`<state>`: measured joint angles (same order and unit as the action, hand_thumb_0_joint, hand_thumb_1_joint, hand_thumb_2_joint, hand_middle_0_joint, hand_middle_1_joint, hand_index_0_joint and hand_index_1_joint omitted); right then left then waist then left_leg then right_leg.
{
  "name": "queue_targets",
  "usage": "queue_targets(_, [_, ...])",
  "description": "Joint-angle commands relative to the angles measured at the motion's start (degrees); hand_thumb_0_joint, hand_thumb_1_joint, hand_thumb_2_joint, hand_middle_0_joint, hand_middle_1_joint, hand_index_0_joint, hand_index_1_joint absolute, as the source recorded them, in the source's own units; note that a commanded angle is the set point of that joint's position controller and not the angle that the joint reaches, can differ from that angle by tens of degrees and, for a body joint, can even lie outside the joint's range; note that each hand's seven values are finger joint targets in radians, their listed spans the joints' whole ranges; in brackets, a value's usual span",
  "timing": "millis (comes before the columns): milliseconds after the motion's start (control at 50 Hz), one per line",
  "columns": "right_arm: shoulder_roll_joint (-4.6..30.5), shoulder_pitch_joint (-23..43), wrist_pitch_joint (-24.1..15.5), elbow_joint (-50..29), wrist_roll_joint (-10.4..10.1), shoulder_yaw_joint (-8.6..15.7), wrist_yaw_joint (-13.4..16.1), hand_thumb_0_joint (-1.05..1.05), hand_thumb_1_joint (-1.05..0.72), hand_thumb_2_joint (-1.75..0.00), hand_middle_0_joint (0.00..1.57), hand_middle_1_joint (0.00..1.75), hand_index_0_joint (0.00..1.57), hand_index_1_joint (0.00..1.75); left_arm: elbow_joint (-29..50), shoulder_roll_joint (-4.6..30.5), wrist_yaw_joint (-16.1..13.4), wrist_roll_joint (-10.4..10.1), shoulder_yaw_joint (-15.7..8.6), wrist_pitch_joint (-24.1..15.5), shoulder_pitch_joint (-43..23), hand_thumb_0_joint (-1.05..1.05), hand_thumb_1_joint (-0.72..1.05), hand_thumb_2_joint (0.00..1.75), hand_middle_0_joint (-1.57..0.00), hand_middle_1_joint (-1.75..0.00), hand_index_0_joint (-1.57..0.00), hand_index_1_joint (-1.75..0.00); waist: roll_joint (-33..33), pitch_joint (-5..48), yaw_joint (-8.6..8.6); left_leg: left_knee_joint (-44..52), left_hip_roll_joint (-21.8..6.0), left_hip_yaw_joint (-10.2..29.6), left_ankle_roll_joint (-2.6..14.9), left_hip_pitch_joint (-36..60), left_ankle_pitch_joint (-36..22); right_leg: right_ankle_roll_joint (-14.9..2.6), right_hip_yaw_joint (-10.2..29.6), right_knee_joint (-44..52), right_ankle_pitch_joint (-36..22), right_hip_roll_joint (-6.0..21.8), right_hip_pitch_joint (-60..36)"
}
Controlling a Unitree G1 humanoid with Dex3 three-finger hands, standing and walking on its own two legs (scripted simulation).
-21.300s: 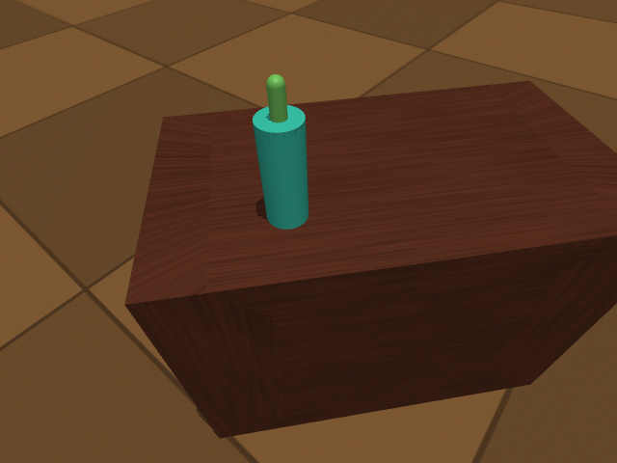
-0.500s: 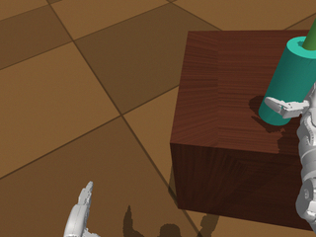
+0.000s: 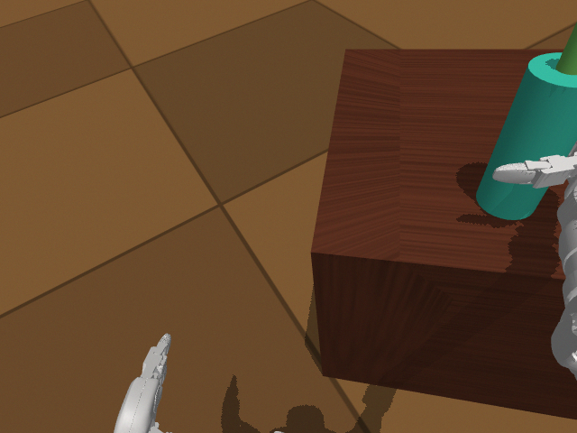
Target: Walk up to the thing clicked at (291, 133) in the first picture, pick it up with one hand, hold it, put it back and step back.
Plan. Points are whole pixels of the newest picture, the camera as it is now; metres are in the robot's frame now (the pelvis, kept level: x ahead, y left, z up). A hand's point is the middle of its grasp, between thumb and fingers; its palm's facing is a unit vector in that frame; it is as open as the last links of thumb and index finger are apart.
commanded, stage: withdraw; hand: right
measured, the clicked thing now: (542, 123) +0.50 -0.22 +0.16
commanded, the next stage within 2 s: rise in 0.48 s
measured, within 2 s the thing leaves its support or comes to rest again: rests again in 0.28 s
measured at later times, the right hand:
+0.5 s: hand out of the picture +0.50 -0.30 +0.21, palm faces +0.37 +0.93 -0.03, open 17.5 cm
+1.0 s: hand out of the picture +0.43 -0.37 +0.21, palm faces +0.52 +0.79 -0.33, open 17.6 cm
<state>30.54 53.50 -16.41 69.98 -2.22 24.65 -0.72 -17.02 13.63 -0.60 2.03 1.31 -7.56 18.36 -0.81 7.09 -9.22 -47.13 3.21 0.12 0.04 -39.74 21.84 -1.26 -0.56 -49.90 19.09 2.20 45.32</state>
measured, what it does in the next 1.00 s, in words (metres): shifts its weight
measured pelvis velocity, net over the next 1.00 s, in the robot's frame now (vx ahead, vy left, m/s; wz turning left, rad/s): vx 0.05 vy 0.00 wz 0.00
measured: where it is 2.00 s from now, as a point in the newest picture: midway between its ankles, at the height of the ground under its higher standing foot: outside the picture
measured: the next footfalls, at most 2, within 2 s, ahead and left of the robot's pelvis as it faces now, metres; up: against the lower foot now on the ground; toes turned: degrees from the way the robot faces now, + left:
none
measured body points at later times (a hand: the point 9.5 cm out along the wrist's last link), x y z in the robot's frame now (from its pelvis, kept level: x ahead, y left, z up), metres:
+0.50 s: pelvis +0.02 +0.01 +0.01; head +0.08 +0.00 +0.46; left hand +0.17 +0.27 -0.05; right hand +0.47 -0.35 +0.22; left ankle +0.01 +0.12 -0.69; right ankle +0.05 -0.10 -0.69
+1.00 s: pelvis +0.05 +0.00 +0.03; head +0.08 +0.00 +0.48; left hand +0.19 +0.25 -0.05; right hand +0.40 -0.41 +0.23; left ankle +0.01 +0.12 -0.69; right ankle +0.05 -0.10 -0.69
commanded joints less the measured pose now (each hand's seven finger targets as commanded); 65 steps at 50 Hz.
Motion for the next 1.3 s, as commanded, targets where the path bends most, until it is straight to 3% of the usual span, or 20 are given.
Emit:
queue_targets(0, [11.62, 24.74, -3.14, -10.15, -0.27, 0.34, 0.12, 0.00, 0.55, -0.09, 0.31, 0.21, 0.32, 0.21, 10.17, 8.34, -0.67, -0.42, -5.21, -2.21, -1.88, 0.00, -0.56, 0.07, -0.05, -0.05, -0.04, -0.06, -4.93, 19.39, -1.24, 5.74, 0.51, -0.88, 0.70, -0.84, -7.88, 0.02, 2.30, 6.20, -5.06, 0.09, -18.67])
queue_targets(100, [11.55, 23.34, -3.22, -9.19, -0.04, 0.16, -0.36, 0.00, 0.53, -0.13, 0.13, 0.15, 0.14, 0.15, 10.86, 8.97, -0.83, -0.52, -5.95, -1.78, -0.16, 0.00, -0.52, 0.04, -0.06, -0.05, -0.06, -0.05, -3.33, 19.37, -1.40, 5.35, 0.68, -1.22, 0.71, -1.78, -7.27, 0.05, 2.82, 6.07, -4.67, 0.43, -18.96])
queue_targets(200, [22.83, 30.23, -2.89, -22.42, -0.50, 4.64, -1.61, 0.00, 0.53, -0.05, 0.07, 0.07, 0.07, 0.07, 10.95, 11.12, -1.71, -1.01, -7.55, -0.56, 2.33, 0.00, -0.53, 0.04, -0.05, -0.05, -0.05, -0.05, -9.15, 28.76, 0.30, 6.12, -0.15, -0.07, 0.53, 4.52, -13.02, -0.05, 1.46, 4.95, -10.37, -0.44, -24.72])
queue_targets(240, [22.46, 26.47, -1.43, -19.62, -1.37, 5.34, -2.16, 0.00, 0.54, -0.03, 0.07, 0.05, 0.07, 0.05, 8.73, 8.89, -1.60, -1.42, -5.16, -0.13, 2.67, 0.00, -0.53, 0.05, -0.05, -0.05, -0.05, -0.05, -9.19, 25.61, 1.49, 6.61, -0.04, -0.39, 0.50, 6.09, -13.87, 0.09, 1.32, 5.67, -11.06, -0.66, -22.92])
queue_targets(320, [29.57, 31.19, -0.68, -25.76, -1.19, 7.25, -2.98, 0.00, 0.53, -0.01, 0.07, 0.04, 0.07, 0.04, 8.40, 7.40, -2.20, -1.96, -2.16, 0.08, -2.58, 0.00, -0.54, 0.05, -0.05, -0.04, -0.04, -0.05, -11.51, 28.18, 3.86, 7.88, -0.81, 0.53, 0.34, 11.05, -15.75, 0.20, 0.74, 6.52, -12.49, -1.09, -23.59])
queue_targets(440, [27.50, 29.14, 4.11, -20.39, -2.12, 4.07, -7.10, 0.00, 0.53, -0.01, 0.07, 0.04, 0.06, 0.04, 4.96, 7.65, -3.48, -3.13, -0.95, -0.19, -8.92, 0.00, -0.55, 0.05, -0.05, -0.04, -0.04, -0.05, -9.77, 25.70, 3.39, 10.71, -1.52, 1.14, -0.26, 14.02, -19.55, -0.14, 0.61, 8.51, -15.41, -1.02, -25.39])
queue_targets(480, [22.38, 24.52, 7.22, -14.56, -3.07, 0.76, -9.95, 0.00, 0.55, -0.03, 0.06, 0.05, 0.06, 0.05, 2.50, 7.21, -3.85, -3.63, -0.41, -0.23, -7.49, 0.00, -0.57, 0.05, -0.05, -0.04, -0.04, -0.05, -7.17, 21.65, 2.00, 11.42, -1.11, 0.35, -0.30, 11.89, -20.37, -0.43, 1.00, 9.16, -16.79, -0.67, -26.77])
queue_targets(580, [20.69, 19.86, 12.35, -10.43, -4.66, -0.46, -14.32, 0.00, 0.52, -0.01, 0.08, 0.03, 0.08, 0.03, 3.40, 11.71, -4.58, -4.12, -4.20, -0.19, -0.79, 0.00, -0.57, 0.08, -0.06, -0.04, -0.05, -0.06, -0.43, 16.39, -0.10, 13.39, -1.13, -0.35, -1.01, 10.35, -23.32, -1.30, 1.20, 10.62, -19.64, -0.48, -28.72])
queue_targets(600, [26.58, 18.38, 11.52, -14.72, 1.16, -2.51, -10.90, 0.00, 0.50, -0.05, 0.07, 0.06, 0.07, 0.06, 5.63, 9.45, -3.61, -4.62, -2.53, 0.35, -3.24, 0.00, -0.54, 0.06, -0.06, -0.05, -0.05, -0.06, -0.92, 13.78, 4.03, 14.07, -1.66, -0.19, -1.08, 11.90, -23.17, -0.65, -0.09, 12.03, -18.94, -0.87, -27.25])
queue_targets(620, [25.55, 18.93, 11.49, -15.16, 0.75, -2.53, -9.37, 0.00, 0.51, -0.05, 0.07, 0.06, 0.07, 0.06, 4.14, 9.70, -3.17, -4.90, -4.21, 0.87, 0.19, 0.00, -0.54, 0.06, -0.06, -0.05, -0.05, -0.06, -2.03, 14.21, 2.26, 14.33, -1.71, -0.14, -1.07, 11.78, -22.70, -0.80, -0.35, 12.59, -18.14, -0.83, -28.57])
queue_targets(660, [24.93, 15.85, 12.54, -15.61, 0.68, -2.86, -8.75, 0.00, 0.54, -0.04, 0.06, 0.06, 0.07, 0.06, 2.21, 9.93, -2.10, -5.18, -4.99, 1.73, 5.56, 0.00, -0.54, 0.06, -0.06, -0.05, -0.05, -0.05, -0.54, 10.57, 2.22, 15.04, -1.68, -0.92, -0.90, 10.95, -20.93, -1.04, -0.17, 13.71, -17.55, -1.01, -28.37])
queue_targets(760, [36.44, 13.70, 10.66, -33.73, 1.89, 5.51, -5.74, 0.00, 0.61, -0.03, 0.06, 0.06, 0.06, 0.06, 5.06, 6.91, 0.93, -5.59, -1.91, 2.16, 3.42, 0.00, -0.53, 0.05, -0.05, -0.04, -0.04, -0.04, -9.08, 23.99, 8.79, 13.08, -2.20, -0.40, -0.34, 20.45, -29.33, 0.12, -0.61, 11.96, -30.38, -1.64, -33.99])
queue_targets(820, [39.00, 8.29, 9.30, -41.71, 1.89, 9.42, -3.06, 0.00, 0.59, -0.04, 0.06, 0.05, 0.05, 0.05, 5.50, 8.61, 1.13, -5.49, -4.07, 2.11, -1.54, 0.00, -0.52, 0.06, -0.05, -0.05, -0.05, -0.04, -13.66, 27.11, 12.16, 13.35, -1.93, -0.41, 0.65, 23.10, -28.74, 1.20, -0.21, 12.32, -34.55, -1.42, -35.96])
queue_targets(900, [23.75, -5.29, 8.70, -40.94, 1.11, 3.87, -0.62, 0.00, 0.56, -0.05, 0.06, 0.05, 0.05, 0.05, 6.36, 7.48, 0.12, -5.40, -4.10, 2.03, -7.57, 0.00, -0.55, 0.08, -0.05, -0.04, -0.04, -0.05, -7.72, 21.35, 11.54, 14.33, -1.03, -1.16, 1.40, 23.07, -25.76, 1.28, 0.17, 14.31, -31.71, -0.31, -33.78])
queue_targets(1000, [14.61, -11.41, 8.15, -54.96, -0.13, -2.53, 1.15, 0.00, 0.54, -0.05, 0.06, 0.05, 0.05, 0.05, 7.50, 11.12, -1.61, -5.48, -8.72, 1.86, -1.23, 0.00, -0.55, 0.07, -0.05, -0.04, -0.05, -0.05, -5.80, 18.43, 8.61, 15.48, -0.39, -2.27, 1.27, 18.45, -22.80, 1.25, 0.78, 15.14, -34.86, 0.91, -42.23])
queue_targets(1060, [12.61, -33.50, 9.66, -59.26, -1.28, -0.48, 1.06, 0.00, 0.54, -0.06, 0.06, 0.05, 0.05, 0.05, 3.39, 11.95, -1.72, -6.32, -11.44, 2.88, 7.08, 0.00, -0.54, 0.07, -0.05, -0.05, -0.05, -0.05, -3.25, 9.75, 9.11, 16.58, -0.44, -2.91, 1.01, 17.46, -21.90, 1.07, 0.24, 16.76, -34.82, 0.86, -40.49])
queue_targets(1120, [10.62, -35.54, 9.75, -79.41, -2.80, -0.27, 0.22, 0.00, 0.56, -0.05, 0.06, 0.06, 0.05, 0.06, -1.15, 8.30, -0.33, -6.96, -11.20, 4.06, 9.70, 0.00, -0.53, 0.06, -0.05, -0.04, -0.05, -0.04, -7.70, 6.50, 9.32, 17.97, -1.04, -2.39, 1.11, 19.13, -21.43, 0.72, -0.81, 18.46, -30.73, -0.04, -38.70])
queue_targets(1160, [10.76, -46.37, 10.09, -86.42, -3.35, 2.36, 0.30, 0.00, 0.56, -0.05, 0.06, 0.05, 0.05, 0.05, -3.40, 6.26, 0.51, -7.52, -10.60, 4.25, 7.25, 0.00, -0.53, 0.06, -0.05, -0.04, -0.05, -0.05, -7.91, 0.68, 10.87, 18.62, -1.40, -2.17, 1.31, 20.41, -19.05, 0.55, -1.40, 20.53, -23.12, -0.83, -33.42])
queue_targets(1240, [8.64, -48.06, 8.42, -102.96, -3.80, 2.20, 1.83, 0.00, 0.55, -0.05, 0.06, 0.05, 0.05, 0.05, 0.45, 3.83, 0.52, -6.64, -6.53, 3.56, -2.01, 0.00, -0.53, 0.05, -0.06, -0.05, -0.06, -0.05, -9.74, 3.10, 11.60, 18.86, -1.85, -1.79, 1.34, 23.91, -16.58, 0.68, -0.88, 21.49, -18.44, -1.02, -32.99])
queue_targets(1280, [8.36, -55.10, 7.88, -104.57, -3.74, 3.46, 3.19, 0.00, 0.55, -0.05, 0.06, 0.05, 0.05, 0.05, -0.20, 6.09, -1.08, -6.03, -8.69, 3.16, -6.72, 0.00, -0.53, 0.06, -0.06, -0.05, -0.05, -0.05, -9.19, 4.13, 12.36, 19.15, -2.37, -1.22, 1.06, 24.87, -16.38, 0.42, -0.85, 21.04, -17.20, -1.50, -33.45])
